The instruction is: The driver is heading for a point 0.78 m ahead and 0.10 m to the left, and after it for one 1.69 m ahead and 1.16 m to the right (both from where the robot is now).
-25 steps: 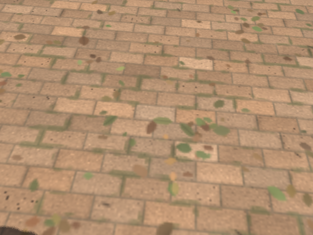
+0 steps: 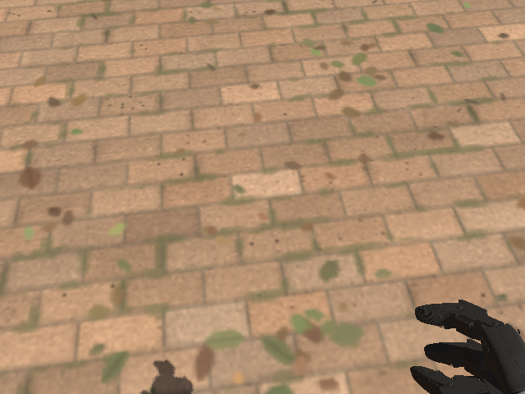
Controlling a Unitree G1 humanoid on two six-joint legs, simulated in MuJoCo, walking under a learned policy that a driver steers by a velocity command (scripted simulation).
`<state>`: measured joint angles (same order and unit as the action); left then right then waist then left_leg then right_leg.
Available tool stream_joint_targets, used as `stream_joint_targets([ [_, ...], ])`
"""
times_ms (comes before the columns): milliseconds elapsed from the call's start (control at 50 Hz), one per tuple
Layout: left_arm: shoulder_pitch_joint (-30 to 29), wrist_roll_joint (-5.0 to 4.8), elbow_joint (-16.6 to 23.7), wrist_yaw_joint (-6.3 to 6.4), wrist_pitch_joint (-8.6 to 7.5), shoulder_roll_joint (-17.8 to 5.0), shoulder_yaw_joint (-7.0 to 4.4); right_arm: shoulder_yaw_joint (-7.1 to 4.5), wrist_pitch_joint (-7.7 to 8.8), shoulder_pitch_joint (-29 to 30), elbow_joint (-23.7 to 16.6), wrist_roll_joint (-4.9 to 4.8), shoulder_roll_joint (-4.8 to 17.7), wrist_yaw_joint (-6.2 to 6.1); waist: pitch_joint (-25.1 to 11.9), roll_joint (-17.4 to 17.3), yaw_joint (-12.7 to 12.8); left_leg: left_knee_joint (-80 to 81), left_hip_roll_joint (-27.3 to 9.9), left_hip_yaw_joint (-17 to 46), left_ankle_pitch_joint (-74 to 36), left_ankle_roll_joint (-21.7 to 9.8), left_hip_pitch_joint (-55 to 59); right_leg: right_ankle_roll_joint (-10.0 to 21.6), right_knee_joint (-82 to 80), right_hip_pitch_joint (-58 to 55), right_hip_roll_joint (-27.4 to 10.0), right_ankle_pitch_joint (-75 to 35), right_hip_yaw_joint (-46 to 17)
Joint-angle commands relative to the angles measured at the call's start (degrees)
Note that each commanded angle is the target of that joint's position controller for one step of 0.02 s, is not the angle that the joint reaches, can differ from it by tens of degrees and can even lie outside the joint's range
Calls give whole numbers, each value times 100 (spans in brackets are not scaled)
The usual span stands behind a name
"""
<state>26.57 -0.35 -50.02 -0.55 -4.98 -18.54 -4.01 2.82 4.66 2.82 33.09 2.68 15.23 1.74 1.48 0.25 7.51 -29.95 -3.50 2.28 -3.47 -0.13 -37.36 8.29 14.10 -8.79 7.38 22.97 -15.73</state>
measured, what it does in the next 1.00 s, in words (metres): walks ahead: left foot, then right foot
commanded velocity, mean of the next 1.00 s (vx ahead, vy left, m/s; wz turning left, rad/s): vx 1.00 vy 0.00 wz -0.10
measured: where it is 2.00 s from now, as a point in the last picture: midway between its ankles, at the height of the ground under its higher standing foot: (405, 57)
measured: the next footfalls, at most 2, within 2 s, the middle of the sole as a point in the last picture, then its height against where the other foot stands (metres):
left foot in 0.04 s outside the picture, level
right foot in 0.46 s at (349, 319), level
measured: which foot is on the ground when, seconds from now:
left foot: up 0.00-0.02, down 0.04-0.48, up 0.50-0.86, down 0.88-1.00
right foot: down 0.00-0.04, up 0.06-0.44, down 0.46-0.90, up 0.92-1.00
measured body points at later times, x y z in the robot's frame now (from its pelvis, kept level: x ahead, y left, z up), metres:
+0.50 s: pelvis +0.49 +0.00 -0.01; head +0.52 +0.00 +0.43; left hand +0.77 +0.19 -0.07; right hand +0.36 -0.25 -0.14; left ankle +0.23 +0.15 -0.68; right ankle +0.62 -0.10 -0.73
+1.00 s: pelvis +0.96 +0.05 +0.00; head +0.98 +0.05 +0.45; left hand +0.99 +0.32 -0.13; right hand +1.10 -0.22 -0.10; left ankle +1.02 +0.15 -0.72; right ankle +0.79 -0.08 -0.61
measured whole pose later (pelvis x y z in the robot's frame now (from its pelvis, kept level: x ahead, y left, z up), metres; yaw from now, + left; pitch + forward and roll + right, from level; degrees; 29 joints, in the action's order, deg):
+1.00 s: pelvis +0.96 +0.05 +0.00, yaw -6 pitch +1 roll +0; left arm 21.8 -0.3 -51.8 -0.6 -4.1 -16.5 -2.7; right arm -1.2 4.4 -8.2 45.0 3.5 14.9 0.6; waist 2.0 1.0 3.1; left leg -34.6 -2.0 -5.6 14.1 -1.2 -22.0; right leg 6.5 72.4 18.1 -1.5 16.9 -2.6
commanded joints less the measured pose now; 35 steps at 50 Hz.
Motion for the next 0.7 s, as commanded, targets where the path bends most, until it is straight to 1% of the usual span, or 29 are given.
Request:
stream_joint_targets([
  [20, -139, 164, 162, 62, -60, -1296, -279, -479, 93, -1716, 229, -81, 1078, -194, -1095, 382, -1280, 150, 522, -438, 786, -274, 3272, 12, 2396, 915, -1027, -6358, -151],
  [40, -451, 237, 243, 66, -102, -1028, -217, -633, 95, -2928, 527, -36, 1379, -327, -1568, 310, -1883, -252, -28, 1, 1654, -396, 4667, -21, 3967, 1914, -832, -5394, 35],
  [60, 226, -5, 475, 43, -134, 2, 26, -800, 121, -3354, 638, 237, 1904, -345, -2398, -1508, -1392, 137, -1857, 3027, 3388, -1122, 6323, -257, 6349, 3847, -81, -1149, 589],
  [80, 235, -21, 506, 31, -135, -170, 118, -847, 68, -3107, 699, 93, 1783, -212, -2615, -1914, -1307, 1214, -2094, 5025, 4051, -1398, 6298, -222, 6977, 4744, -27, 54, 704],
  [100, -464, 72, 529, 51, -85, -432, 85, -781, 75, -2467, 637, 40, 1262, -156, -1513, -977, -1251, 1317, -1760, 4054, 4187, -1293, 5440, -168, 6881, 5146, -495, -525, 736],
  [120, -976, 153, 618, -7, -65, -474, 104, -718, 88, -2266, 713, 19, 909, -119, -959, -211, -1239, 1355, -1525, 3206, 3493, -1235, 4634, -175, 6594, 5070, -667, -833, 804],
  [140, -1397, 219, 748, -71, -35, -413, 118, -668, 99, -2321, 870, 49, 731, -117, -534, 64, -1196, 1449, -1224, 2544, 2778, -1076, 4037, -160, 6322, 4991, -768, -811, 825],
  [160, -1378, 264, 885, -144, 20, -279, 158, -609, 128, -2434, 1055, 42, 591, -137, -367, -257, -981, 1505, -1126, 2219, 2390, -1081, 3665, -186, 6157, 4942, -822, -729, 752],
  [180, -1398, 297, 904, -183, 84, -155, 209, -565, 166, -2559, 1214, 8, 443, -124, -223, -332, -880, 1633, -1009, 1967, 2185, -1042, 3443, -212, 6008, 4949, -887, -616, 728],
  [200, -1458, 308, 984, -205, 129, -61, 249, -559, 216, -2680, 1339, -64, 431, -117, -107, -403, -796, 1768, -973, 1788, 2030, -1038, 3343, -240, 5844, 5074, -905, -517, 710],
  [240, -1906, 342, 1239, -248, 166, -46, 322, -583, 291, -2717, 1449, -152, 585, -110, 252, -399, -698, 2203, -930, 1325, 1697, -1053, 3047, -330, 5257, 5414, -989, -746, 815],
  [280, -2500, 339, 1529, -295, 138, -107, 390, -593, 323, -2641, 1489, -171, 693, -100, 525, -382, -646, 2577, -721, 633, 1014, -1006, 2718, -408, 4203, 5309, -1073, -1451, 1127],
  [300, -2729, 316, 1605, -343, 112, -91, 439, -592, 332, -2617, 1503, -201, 701, -87, 574, -287, -653, 2740, -531, 251, 671, -928, 2507, -416, 3455, 4871, -1097, -1937, 1430],
  [320, -2995, 296, 1691, -400, 81, 10, 506, -593, 345, -2757, 1565, -256, 714, -80, 617, -282, -741, 3045, -464, 198, 347, -928, 2185, -391, 2835, 4222, -1105, -2408, 1777],
  [360, -3215, 247, 1722, -413, 58, 38, 539, -624, 356, -2992, 1690, -307, 925, -68, 675, -227, -789, 3265, -603, 193, -669, -965, 2298, -341, 2343, 3462, -955, -2870, 1935],
  [380, -3208, 242, 1700, -362, 56, -42, 514, -641, 341, -3075, 1743, -311, 1045, -65, 554, -207, -796, 2997, -609, 156, -1600, -972, 2753, -318, 2187, 3373, -847, -2822, 1997],
  [400, -3046, 267, 1674, -292, 43, -174, 467, -675, 322, -3105, 1791, -287, 1237, -79, 331, -320, -670, 2484, -669, 129, -2864, -940, 3220, -269, 2029, 3122, -688, -2526, 1990],
  [420, -2606, 317, 1546, -210, 26, -361, 387, -712, 285, -3165, 1850, -263, 1410, -114, -85, -453, -439, 1688, -689, 116, -3803, -833, 3562, -223, 1939, 2567, -515, -2129, 1931],
  [440, -1629, 334, 1235, -114, 15, -562, 272, -742, 218, -3141, 1884, -218, 1539, -158, -686, -572, 15, 422, -647, 117, -4075, -739, 3489, -192, 1913, 1475, -360, -1705, 1873],
  [460, -597, 364, 917, -2, 16, -792, 145, -726, 174, -3027, 1856, -208, 1479, -177, -1147, -537, 523, -1120, -406, 64, -3146, -664, 2706, -199, 1917, 170, -689, -1464, 1664],
  [480, 257, 500, 771, 122, -5, -1308, -22, -591, 178, -3153, 1690, -130, 795, -169, -1888, 345, 547, -3295, 21, -55, -148, -697, 1599, -181, 1898, -984, -2135, 478, 129],
  [500, 77, 546, 863, 95, 21, -1514, -81, -483, 165, -3760, 1454, -467, 206, -137, -2803, 1658, -76, -5170, 631, 214, 2861, -614, 202, 260, 664, -1694, -3497, 1875, -2963],
  [520, -417, 398, 898, 58, 55, -1124, -75, -586, 110, -3172, 1418, -401, 731, -176, -2040, 937, -92, -5374, 288, 315, 2329, -686, -423, 238, 212, -1041, -3194, 1962, -2785],
  [540, -820, 348, 875, 49, 2, -617, 31, -599, 73, -2653, 1374, -340, 738, -148, -1086, 458, -187, -5044, 30, 263, 1851, -666, -587, 191, 245, -191, -2960, 1196, -1679],
  [560, -927, 357, 765, 34, -46, -418, 51, -574, 29, -2450, 1365, -302, 600, -105, -545, 184, -332, -4794, -139, 229, 1749, -636, -454, 148, 95, 535, -2765, 144, -975],
  [580, -983, 330, 680, 52, -85, -308, 73, -579, -55, -2404, 1365, -229, 502, -49, -333, 198, -520, -4632, -265, 248, 1742, -608, -274, 46, -57, 1018, -2544, -315, -371],
  [600, -859, 296, 530, 42, -144, -194, 110, -548, -135, -2500, 1361, -130, 346, 14, -243, 398, -680, -4492, -299, 288, 1793, -551, -19, 108, -190, 1454, -2434, -557, -109],
  [640, -619, 177, 227, 5, -261, 12, 159, -503, -227, -2057, 1137, -60, 124, 92, 108, 425, -842, -4048, -327, 415, 1937, -464, -260, 206, -527, 1703, -2239, -780, 304],
  [700, -564, 88, 42, 24, -300, -67, 147, -423, -179, -933, 594, 51, 186, 187, 611, 354, -972, -2663, -451, 11, 1252, -322, -750, 339, -945, 1833, -1839, -1518, 959],
])
Keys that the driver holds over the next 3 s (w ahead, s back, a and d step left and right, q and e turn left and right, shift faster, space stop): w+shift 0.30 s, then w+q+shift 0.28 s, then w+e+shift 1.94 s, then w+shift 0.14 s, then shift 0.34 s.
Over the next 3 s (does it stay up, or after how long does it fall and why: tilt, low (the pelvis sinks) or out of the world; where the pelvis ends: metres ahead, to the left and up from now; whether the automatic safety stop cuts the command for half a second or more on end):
stays up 1.98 -1.15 0.01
